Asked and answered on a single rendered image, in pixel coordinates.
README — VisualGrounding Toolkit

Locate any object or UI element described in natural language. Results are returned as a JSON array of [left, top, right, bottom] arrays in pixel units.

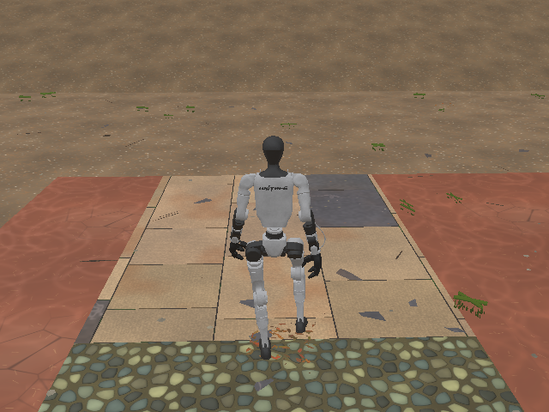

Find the left robot upper arm
[[235, 173, 256, 221]]

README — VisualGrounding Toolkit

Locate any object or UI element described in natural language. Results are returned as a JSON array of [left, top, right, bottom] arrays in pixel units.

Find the robot torso
[[254, 169, 294, 258]]

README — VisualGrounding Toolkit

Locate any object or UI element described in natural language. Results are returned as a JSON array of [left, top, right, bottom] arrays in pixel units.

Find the left robot hand
[[229, 240, 247, 260]]

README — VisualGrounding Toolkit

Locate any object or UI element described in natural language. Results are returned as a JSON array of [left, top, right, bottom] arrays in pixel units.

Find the right robot forearm
[[303, 210, 321, 255]]

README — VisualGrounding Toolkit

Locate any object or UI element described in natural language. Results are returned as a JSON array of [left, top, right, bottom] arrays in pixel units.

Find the robot left foot
[[259, 338, 271, 360]]

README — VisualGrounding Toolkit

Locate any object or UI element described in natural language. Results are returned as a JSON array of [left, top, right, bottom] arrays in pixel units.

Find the right robot upper arm
[[292, 173, 311, 222]]

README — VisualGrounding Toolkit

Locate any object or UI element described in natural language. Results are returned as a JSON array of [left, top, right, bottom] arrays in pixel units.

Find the right robot hand
[[302, 253, 322, 279]]

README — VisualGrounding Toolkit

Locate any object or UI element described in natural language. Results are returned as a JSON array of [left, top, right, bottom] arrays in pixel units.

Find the left robot forearm
[[230, 208, 244, 244]]

